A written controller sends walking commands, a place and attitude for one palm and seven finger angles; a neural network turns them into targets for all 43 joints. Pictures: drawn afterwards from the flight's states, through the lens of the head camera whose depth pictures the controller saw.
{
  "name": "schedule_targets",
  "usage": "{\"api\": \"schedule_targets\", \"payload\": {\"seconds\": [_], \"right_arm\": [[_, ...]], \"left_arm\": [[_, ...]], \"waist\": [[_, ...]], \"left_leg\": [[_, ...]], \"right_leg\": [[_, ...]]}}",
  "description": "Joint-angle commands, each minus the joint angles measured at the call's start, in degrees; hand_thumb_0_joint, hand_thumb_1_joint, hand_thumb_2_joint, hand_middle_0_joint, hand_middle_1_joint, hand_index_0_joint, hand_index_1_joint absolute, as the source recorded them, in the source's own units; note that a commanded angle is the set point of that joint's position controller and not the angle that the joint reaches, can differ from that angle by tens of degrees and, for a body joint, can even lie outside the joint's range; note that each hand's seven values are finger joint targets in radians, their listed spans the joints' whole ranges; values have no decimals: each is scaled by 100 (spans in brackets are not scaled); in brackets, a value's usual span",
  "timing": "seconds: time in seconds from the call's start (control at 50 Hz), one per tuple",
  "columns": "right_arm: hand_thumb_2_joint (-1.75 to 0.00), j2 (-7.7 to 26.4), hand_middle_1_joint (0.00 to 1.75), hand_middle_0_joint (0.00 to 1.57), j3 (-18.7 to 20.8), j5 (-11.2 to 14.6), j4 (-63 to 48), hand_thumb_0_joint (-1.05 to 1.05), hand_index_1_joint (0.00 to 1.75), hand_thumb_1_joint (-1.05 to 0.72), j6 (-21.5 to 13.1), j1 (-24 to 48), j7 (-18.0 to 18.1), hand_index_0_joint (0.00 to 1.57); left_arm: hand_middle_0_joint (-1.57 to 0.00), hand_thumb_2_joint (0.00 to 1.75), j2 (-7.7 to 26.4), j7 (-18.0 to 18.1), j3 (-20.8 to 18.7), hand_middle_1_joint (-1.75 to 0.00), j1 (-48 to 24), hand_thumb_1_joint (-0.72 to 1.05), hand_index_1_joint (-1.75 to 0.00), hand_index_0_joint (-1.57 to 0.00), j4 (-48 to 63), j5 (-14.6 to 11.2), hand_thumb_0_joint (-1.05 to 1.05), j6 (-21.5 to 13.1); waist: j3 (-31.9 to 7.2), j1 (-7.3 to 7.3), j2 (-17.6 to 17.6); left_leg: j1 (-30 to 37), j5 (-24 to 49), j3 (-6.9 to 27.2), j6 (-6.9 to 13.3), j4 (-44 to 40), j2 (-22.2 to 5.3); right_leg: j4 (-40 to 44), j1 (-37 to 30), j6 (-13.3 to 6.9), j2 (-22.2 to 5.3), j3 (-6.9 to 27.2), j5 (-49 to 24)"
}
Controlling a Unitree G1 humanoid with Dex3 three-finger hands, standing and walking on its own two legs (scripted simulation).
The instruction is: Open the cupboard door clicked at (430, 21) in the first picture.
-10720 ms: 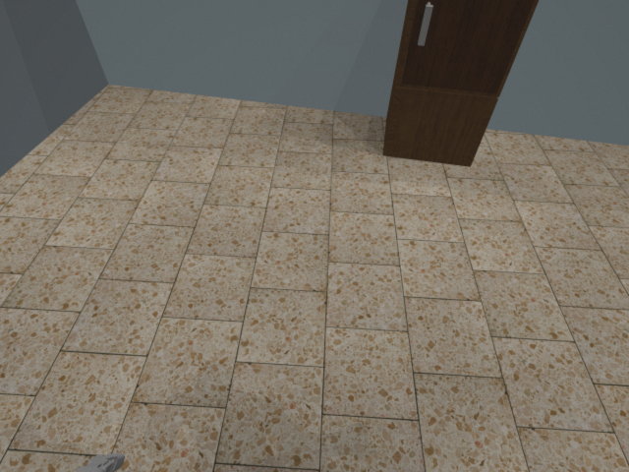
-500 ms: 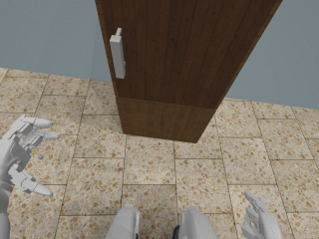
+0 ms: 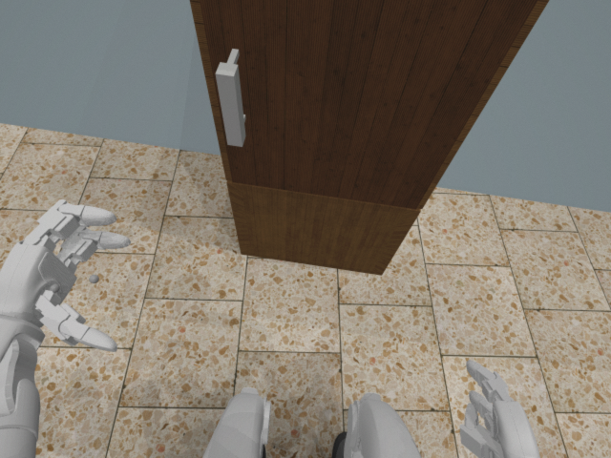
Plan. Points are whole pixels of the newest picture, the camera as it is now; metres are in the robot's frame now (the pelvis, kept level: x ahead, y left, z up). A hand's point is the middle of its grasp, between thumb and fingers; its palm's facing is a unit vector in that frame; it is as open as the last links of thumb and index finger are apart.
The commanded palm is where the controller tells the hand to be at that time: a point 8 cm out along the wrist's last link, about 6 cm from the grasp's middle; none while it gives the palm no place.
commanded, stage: move the hooked fingers beside the handle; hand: left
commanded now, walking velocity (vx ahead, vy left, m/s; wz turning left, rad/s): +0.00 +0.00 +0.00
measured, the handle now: (235, 99) +0.63 +0.16 +0.04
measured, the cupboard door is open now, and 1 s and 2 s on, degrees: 0 0 0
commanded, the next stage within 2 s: none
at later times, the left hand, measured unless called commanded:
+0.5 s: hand (135, 203) +0.41 +0.26 +0.05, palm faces -0.07 -1.00 -0.04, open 13.9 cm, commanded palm +0.40 +0.30 +0.05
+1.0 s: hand (163, 153) +0.50 +0.24 +0.05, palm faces -0.07 -1.00 -0.03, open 14.0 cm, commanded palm +0.50 +0.28 +0.04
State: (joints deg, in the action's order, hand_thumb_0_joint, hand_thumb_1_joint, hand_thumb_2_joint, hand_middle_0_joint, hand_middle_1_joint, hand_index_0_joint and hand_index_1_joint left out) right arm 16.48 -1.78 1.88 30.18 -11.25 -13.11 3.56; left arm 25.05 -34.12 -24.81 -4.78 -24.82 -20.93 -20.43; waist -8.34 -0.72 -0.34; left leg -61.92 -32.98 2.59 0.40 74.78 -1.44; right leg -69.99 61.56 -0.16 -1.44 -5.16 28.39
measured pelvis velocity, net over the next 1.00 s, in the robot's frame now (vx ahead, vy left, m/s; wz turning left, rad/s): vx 0.00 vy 0.00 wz -0.04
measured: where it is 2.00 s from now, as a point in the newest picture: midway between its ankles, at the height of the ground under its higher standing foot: outside the picture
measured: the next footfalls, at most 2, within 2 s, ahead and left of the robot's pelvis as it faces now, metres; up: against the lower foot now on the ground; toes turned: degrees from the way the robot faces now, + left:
none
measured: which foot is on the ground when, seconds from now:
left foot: down 0.00-1.00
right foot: down 0.00-1.00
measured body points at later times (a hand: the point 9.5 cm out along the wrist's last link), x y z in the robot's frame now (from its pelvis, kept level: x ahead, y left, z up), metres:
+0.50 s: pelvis +0.00 +0.00 +0.00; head +0.13 +0.02 +0.43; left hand +0.41 +0.31 +0.05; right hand +0.10 -0.27 -0.10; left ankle +0.02 +0.11 -0.62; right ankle +0.05 -0.13 -0.62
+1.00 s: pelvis +0.00 +0.00 -0.01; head +0.16 +0.03 +0.41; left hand +0.49 +0.29 +0.05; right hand +0.05 -0.27 -0.11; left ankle +0.02 +0.11 -0.62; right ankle +0.05 -0.13 -0.62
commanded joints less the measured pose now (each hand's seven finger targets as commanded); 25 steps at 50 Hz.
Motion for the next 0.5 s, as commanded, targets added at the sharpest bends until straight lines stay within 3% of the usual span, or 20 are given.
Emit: {"api": "schedule_targets", "payload": {"seconds": [0.0, 0.1, 0.24, 0.3, 0.34, 0.38, 0.48], "right_arm": [[-90, 949, 30, 20, 426, 59, -624, 0, 30, -90, -217, -260, 107, 20], [-90, 949, 30, 20, 384, 47, -575, 0, 30, -90, -62, -296, 75, 20], [-90, 950, 30, 20, 419, 34, -501, 0, 30, -90, 89, -493, -5, 20], [-90, 1007, 30, 20, 407, 19, -360, 0, 30, -90, 204, -603, 3, 20], [-90, 1004, 30, 20, 403, 10, -329, 0, 30, -90, 248, -647, -4, 20], [-90, 1006, 30, 20, 420, -12, -299, 0, 30, -90, 290, -722, -12, 20], [-90, 1011, 30, 20, 422, -30, -167, 0, 30, -90, 436, -862, -48, 20]], "left_arm": [[-30, 30, 1492, 26, -355, -120, -1555, -50, -120, -30, 962, -16, 0, -239], [-30, 30, 1823, 179, -590, -120, -2051, -50, -120, -30, 458, 106, 0, -139], [-30, 30, 1617, 275, -322, -120, -2587, -50, -120, -30, 92, 268, 0, -244], [-30, 30, 1906, 340, -521, -120, -3035, -50, -120, -30, -537, 372, 0, -257], [-30, 30, 1905, 344, -493, -120, -3335, -50, -120, -30, -663, 403, 0, -319], [-30, 30, 2182, 329, -695, -120, -3488, -50, -120, -30, -586, 444, 0, -444], [-30, 30, 2129, 296, -584, -120, -3913, -50, -120, -30, -1021, 528, 0, -523]], "waist": [[-2090, -141, -706], [-2126, -129, -586], [-2362, -225, -698], [-2103, -331, -396], [-2197, -341, -449], [-2550, -257, -692], [-2602, -367, -656]], "left_leg": [[1473, 1588, 41, 68, -1255, 116], [1212, 1588, -16, 83, -1230, 97], [1466, 1860, -20, 69, -1287, 55], [1107, 1657, -36, 99, -1219, 47], [1075, 1638, -52, 114, -1197, 58], [1328, 1948, -71, 96, -1173, 56], [1461, 2301, -10, 86, -1122, 17]], "right_leg": [[908, -1082, -157, 223, 246, -716], [929, -1254, -141, 215, 307, -758], [918, -1159, -131, 216, 278, -1006], [924, -1126, -114, 232, 307, -924], [914, -1149, -117, 228, 330, -922], [869, -1286, -145, 243, 358, -1172], [802, -1157, -135, 263, 312, -1429]]}}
